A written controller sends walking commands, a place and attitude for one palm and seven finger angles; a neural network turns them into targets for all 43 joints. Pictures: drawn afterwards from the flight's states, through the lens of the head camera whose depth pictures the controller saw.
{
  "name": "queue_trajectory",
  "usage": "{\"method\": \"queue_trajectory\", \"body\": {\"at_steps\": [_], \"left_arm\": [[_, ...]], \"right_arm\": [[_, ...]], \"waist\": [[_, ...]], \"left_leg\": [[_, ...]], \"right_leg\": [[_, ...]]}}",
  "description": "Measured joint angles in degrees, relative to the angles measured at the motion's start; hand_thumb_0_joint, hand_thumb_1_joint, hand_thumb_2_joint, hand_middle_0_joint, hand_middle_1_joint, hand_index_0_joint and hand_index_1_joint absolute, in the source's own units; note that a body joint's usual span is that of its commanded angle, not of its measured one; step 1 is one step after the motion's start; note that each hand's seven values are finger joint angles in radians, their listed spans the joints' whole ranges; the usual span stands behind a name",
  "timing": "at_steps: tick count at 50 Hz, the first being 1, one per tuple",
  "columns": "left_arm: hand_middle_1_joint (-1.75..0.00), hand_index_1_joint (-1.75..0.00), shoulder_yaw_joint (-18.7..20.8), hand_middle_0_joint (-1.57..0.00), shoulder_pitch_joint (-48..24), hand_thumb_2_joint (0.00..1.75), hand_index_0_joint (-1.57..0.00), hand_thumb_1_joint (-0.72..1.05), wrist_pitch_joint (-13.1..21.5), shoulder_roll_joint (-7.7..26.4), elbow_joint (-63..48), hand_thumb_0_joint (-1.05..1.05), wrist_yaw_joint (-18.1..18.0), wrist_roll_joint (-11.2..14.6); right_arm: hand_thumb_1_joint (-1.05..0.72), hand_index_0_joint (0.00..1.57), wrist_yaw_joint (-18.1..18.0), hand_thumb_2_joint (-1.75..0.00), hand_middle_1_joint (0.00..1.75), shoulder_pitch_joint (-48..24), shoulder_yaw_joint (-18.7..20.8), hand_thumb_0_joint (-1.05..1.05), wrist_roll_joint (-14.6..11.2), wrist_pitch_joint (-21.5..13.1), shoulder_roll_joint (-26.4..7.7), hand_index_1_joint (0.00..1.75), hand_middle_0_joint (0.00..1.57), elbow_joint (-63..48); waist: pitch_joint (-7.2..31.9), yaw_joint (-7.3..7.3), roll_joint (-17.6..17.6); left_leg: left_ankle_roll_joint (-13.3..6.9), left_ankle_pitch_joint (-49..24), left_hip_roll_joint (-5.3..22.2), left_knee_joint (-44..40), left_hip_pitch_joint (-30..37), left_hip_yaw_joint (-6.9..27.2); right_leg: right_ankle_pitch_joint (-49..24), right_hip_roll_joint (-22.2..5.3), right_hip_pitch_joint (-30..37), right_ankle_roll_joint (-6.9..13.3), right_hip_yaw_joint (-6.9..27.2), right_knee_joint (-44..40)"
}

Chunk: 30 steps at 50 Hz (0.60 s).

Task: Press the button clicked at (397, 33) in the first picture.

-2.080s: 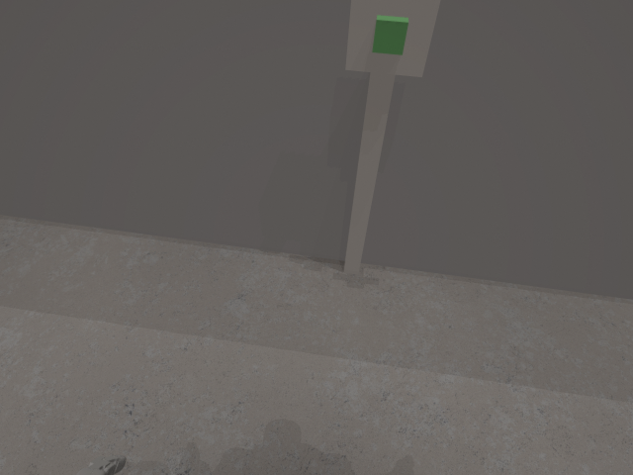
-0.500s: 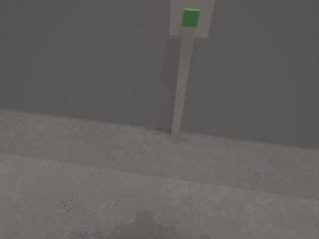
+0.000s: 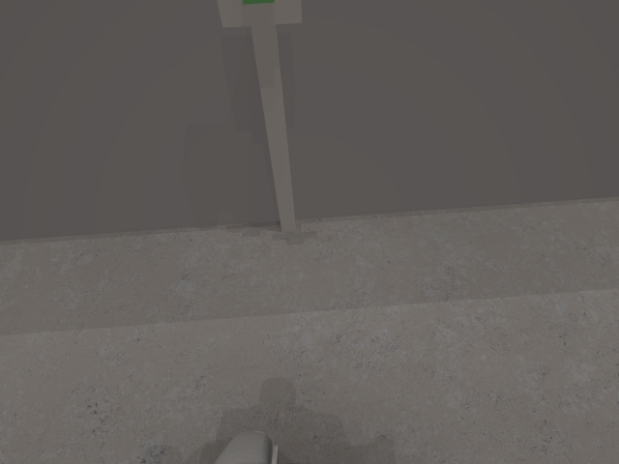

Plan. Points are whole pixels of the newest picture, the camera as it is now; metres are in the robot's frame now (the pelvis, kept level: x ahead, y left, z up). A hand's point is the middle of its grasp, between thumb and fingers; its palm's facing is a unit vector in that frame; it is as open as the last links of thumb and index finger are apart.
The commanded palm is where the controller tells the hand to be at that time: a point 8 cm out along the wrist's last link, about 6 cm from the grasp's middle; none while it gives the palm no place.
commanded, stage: walk to a spot facing it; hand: left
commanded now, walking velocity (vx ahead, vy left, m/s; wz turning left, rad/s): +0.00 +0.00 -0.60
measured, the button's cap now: out of the picture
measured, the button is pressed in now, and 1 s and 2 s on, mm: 0 0 0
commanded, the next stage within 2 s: turn to face it in 1.42 s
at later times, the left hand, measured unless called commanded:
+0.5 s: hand out of the picture +0.12 +0.26 -0.16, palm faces -0.24 -0.94 -0.24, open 7.4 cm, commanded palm none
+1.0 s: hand (235, 429) +0.18 +0.14 -0.17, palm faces -0.56 -0.81 -0.19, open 7.4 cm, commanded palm none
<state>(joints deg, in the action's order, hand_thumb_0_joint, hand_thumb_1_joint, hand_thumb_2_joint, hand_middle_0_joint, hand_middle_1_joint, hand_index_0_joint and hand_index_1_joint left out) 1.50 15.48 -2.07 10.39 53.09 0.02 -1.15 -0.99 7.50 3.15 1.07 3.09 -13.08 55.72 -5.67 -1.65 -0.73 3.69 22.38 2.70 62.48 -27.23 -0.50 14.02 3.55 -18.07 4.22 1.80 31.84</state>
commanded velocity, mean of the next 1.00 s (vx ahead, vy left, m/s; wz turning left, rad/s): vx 0.17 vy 0.00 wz -0.56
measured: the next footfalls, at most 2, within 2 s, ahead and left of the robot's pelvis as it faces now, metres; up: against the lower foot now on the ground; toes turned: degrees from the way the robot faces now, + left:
left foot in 0.32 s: +0.03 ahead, +0.16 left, +0.00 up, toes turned -11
right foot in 0.72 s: -0.05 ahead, -0.09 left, +0.00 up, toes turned -33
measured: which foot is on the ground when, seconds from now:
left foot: up 0.00-0.30, down 0.32-0.72, up 0.74-1.00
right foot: down 0.00-0.32, up 0.34-0.70, down 0.72-1.00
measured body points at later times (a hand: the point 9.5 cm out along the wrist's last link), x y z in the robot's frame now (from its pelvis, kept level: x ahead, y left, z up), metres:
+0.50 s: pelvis -0.02 +0.06 +0.01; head +0.01 +0.08 +0.45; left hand +0.13 +0.31 -0.14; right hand -0.01 -0.21 -0.12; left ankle -0.01 +0.17 -0.73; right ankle -0.06 -0.07 -0.65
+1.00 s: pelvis +0.05 +0.00 +0.00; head +0.08 -0.01 +0.45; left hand +0.21 +0.18 -0.15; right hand -0.05 -0.26 -0.13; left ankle +0.20 +0.07 -0.70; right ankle -0.08 -0.07 -0.73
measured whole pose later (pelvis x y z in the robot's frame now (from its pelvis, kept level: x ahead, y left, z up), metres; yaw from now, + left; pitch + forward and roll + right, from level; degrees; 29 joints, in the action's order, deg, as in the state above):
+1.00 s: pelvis +0.05 +0.00 +0.00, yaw -35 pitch +0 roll -1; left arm 2.2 17.5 1.1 11.7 56.3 1.1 -1.7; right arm 1.4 13.0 3.5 1.7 0.0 -14.1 53.4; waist -2.1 0.4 0.4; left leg 4.4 16.2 7.2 47.4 -30.3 -4.8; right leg 19.3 0.4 -5.5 -0.2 2.1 24.4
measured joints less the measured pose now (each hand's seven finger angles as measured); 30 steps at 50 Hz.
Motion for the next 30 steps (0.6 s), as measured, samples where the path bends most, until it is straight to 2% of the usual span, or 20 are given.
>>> {"method": "queue_trajectory", "body": {"at_steps": [9,14,15,16,17,19,21,23,26,30], "left_arm": [[-0.3,-0.3,1.4,-0.2,-0.2,0.9,-0.2,0.9,-0.2,1.3,-0.3,0.01,0.0,-0.3],[-0.3,-0.3,2.2,-0.2,-1.5,0.9,-0.2,0.9,-1.1,3.5,-0.8,0.01,-0.1,-0.5],[-0.3,-0.3,2.4,-0.2,-1.6,0.9,-0.2,0.9,-1.3,4.0,-1.0,0.01,-0.1,-0.3],[-0.3,-0.3,2.6,-0.2,-1.8,0.9,-0.2,0.9,-1.6,4.5,-1.3,0.01,0.0,-0.2],[-0.3,-0.3,2.9,-0.2,-2.4,0.9,-0.2,0.9,-1.8,5.2,-1.3,0.01,0.1,-0.1],[-0.3,-0.3,3.8,-0.2,-3.1,0.9,-0.2,0.9,-2.3,6.3,-1.2,0.01,0.6,-0.5],[-0.3,-0.3,4.4,-0.2,-3.6,0.9,-0.2,0.9,-2.4,7.0,-1.4,0.01,1.2,-0.8],[-0.3,-0.3,4.6,-0.2,-3.6,0.9,-0.2,0.91,-2.4,7.2,-1.9,0.01,1.6,-0.8],[-0.3,-0.3,4.3,-0.2,-3.8,0.9,-0.2,0.91,-2.6,6.7,-2.1,0.01,2.0,-0.6],[-0.3,-0.29,3.6,-0.19,-4.6,0.9,-0.19,0.91,-2.9,5.6,-1.7,0.01,2.6,-0.5]], "right_arm": [[-0.91,0.2,-0.8,-0.89,0.3,-1.1,0.4,0.0,-0.3,-0.5,-0.5,0.3,0.2,-1.8],[-0.91,0.19,-1.0,-0.89,0.3,-1.5,-0.1,0.0,-0.8,-1.6,-0.1,0.3,0.2,-3.5],[-0.91,0.2,-1.1,-0.89,0.3,-1.2,-0.3,0.0,-0.9,-2.0,-0.1,0.3,0.2,-4.0],[-0.91,0.2,-1.2,-0.89,0.3,-0.7,-0.4,0.0,-0.8,-2.6,-0.1,0.3,0.2,-4.5],[-0.91,0.2,-1.2,-0.89,0.3,-0.4,-0.6,0.0,-0.6,-2.8,0.4,0.3,0.2,-4.7],[-0.91,0.2,-1.0,-0.89,0.3,0.7,-1.2,0.0,-0.2,-2.6,1.1,0.3,0.2,-4.9],[-0.91,0.2,-1.0,-0.89,0.3,2.0,-1.6,0.0,0.2,-2.3,1.7,0.3,0.2,-4.7],[-0.91,0.2,-0.9,-0.89,0.3,3.0,-1.7,0.0,0.4,-2.2,1.9,0.3,0.2,-4.4],[-0.91,0.2,-0.8,-0.89,0.3,4.0,-1.6,0.0,0.5,-2.6,1.9,0.3,0.2,-4.0],[-0.91,0.2,-0.2,-0.89,0.3,5.7,-1.3,0.0,0.8,-3.1,1.5,0.3,0.21,-3.4]], "waist": [[2.1,-0.57,1.9],[3.2,-0.84,3.1],[3.6,-0.59,3.2],[4.0,-0.06,3.1],[3.7,0.18,3.9],[3.6,0.29,4.8],[3.6,0.3,5.0],[3.5,0.18,4.5],[2.9,0.51,3.2],[2.3,1.54,1.7]], "left_leg": [[0.3,0.9,-0.9,-10.6,3.2,1.2],[-1.0,0.1,-2.4,-24.5,8.9,1.3],[-1.5,-1.6,-2.4,-29.0,10.9,1.1],[-3.1,-4.9,-2.2,-32.5,12.1,1.0],[-3.9,-6.4,-2.4,-32.2,12.1,0.2],[-4.2,-5.5,-2.1,-31.7,12.8,-1.4],[-4.1,-5.2,-1.3,-32.9,14.1,-2.7],[-4.1,-5.5,-0.4,-34.1,15.1,-4.1],[-4.1,-5.5,1.1,-34.6,16.1,-6.1],[-3.4,-4.4,3.3,-33.9,16.9,-9.5]], "right_leg": [[-4.5,1.7,-0.6,-1.0,6.0,-4.8],[-5.4,2.8,-2.5,-2.8,9.5,-4.0],[-5.2,3.3,-3.3,-3.3,10.1,-3.0],[-4.1,3.6,-4.5,-3.7,10.1,-1.1],[0.7,3.4,-6.1,-4.2,9.6,3.1],[7.4,2.6,-10.1,-5.7,6.4,15.7],[7.8,1.3,-12.9,-6.8,3.5,27.2],[7.4,-0.6,-13.8,-7.6,1.4,32.7],[8.7,-3.3,-11.7,-8.2,-0.8,30.6],[10.7,-5.7,-6.9,-7.9,-3.4,20.2]]}}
